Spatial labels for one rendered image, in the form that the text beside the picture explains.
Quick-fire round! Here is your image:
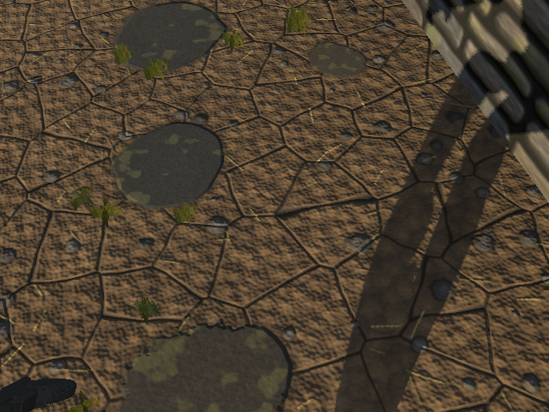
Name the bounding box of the robot left hand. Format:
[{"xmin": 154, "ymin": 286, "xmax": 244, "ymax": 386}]
[{"xmin": 0, "ymin": 377, "xmax": 76, "ymax": 412}]

